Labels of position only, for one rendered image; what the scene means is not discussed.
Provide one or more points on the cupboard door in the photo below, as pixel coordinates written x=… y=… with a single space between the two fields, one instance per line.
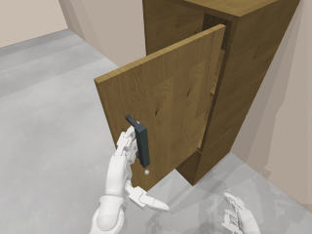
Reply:
x=168 y=92

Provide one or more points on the handle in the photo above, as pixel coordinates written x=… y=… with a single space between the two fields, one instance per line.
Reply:
x=141 y=141

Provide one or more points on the robot left hand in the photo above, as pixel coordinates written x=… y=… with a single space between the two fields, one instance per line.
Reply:
x=119 y=169

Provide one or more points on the robot left forearm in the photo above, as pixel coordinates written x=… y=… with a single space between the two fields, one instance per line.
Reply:
x=110 y=217

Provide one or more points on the robot right hand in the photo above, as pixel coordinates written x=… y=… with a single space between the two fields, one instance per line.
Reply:
x=241 y=223

